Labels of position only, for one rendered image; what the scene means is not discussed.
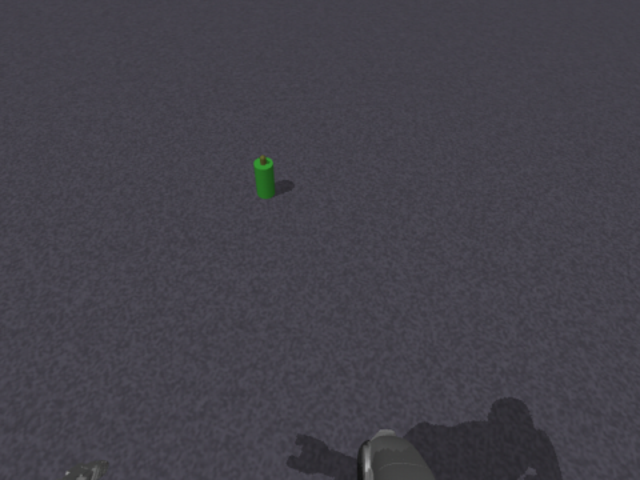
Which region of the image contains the left robot hand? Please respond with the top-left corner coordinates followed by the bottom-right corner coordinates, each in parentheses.
top-left (56, 460), bottom-right (109, 480)

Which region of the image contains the bottle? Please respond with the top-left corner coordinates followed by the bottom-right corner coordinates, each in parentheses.
top-left (254, 155), bottom-right (275, 199)

